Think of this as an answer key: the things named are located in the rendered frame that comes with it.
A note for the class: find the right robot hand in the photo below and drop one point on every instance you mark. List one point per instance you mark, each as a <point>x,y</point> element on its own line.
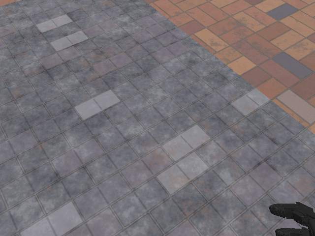
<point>300,213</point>

